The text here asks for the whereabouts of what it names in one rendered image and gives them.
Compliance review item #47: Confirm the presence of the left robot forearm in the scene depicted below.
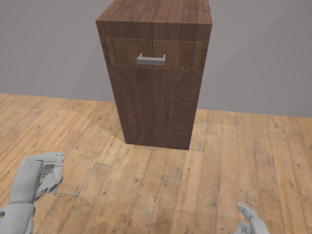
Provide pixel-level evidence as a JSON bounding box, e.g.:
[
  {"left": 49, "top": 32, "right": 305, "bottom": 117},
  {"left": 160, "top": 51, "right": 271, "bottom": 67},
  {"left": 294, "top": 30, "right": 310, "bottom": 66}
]
[{"left": 0, "top": 202, "right": 36, "bottom": 234}]

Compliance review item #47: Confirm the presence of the drawer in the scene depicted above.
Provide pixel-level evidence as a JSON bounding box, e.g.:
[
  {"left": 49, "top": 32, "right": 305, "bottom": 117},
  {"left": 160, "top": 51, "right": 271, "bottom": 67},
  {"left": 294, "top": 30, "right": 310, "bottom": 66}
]
[{"left": 105, "top": 37, "right": 203, "bottom": 70}]

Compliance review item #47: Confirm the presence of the robot right hand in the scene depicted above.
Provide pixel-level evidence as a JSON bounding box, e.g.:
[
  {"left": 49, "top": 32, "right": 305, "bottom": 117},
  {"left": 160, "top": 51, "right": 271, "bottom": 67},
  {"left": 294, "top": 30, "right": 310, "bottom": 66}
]
[{"left": 234, "top": 203, "right": 270, "bottom": 234}]

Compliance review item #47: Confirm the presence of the cabinet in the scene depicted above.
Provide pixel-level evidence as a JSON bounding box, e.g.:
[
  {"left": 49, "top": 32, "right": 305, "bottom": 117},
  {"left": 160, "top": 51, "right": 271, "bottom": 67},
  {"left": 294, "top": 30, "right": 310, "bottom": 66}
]
[{"left": 96, "top": 0, "right": 213, "bottom": 150}]

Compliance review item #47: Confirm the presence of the handle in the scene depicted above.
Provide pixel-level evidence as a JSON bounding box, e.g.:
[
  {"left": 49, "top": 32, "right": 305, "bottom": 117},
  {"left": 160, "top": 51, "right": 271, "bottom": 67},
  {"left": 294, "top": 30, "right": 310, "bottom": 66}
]
[{"left": 136, "top": 53, "right": 166, "bottom": 66}]

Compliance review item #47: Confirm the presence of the robot left hand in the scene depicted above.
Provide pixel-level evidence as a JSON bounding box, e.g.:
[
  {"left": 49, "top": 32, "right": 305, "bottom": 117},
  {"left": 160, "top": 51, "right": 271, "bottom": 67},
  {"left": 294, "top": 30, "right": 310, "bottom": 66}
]
[{"left": 8, "top": 152, "right": 64, "bottom": 205}]

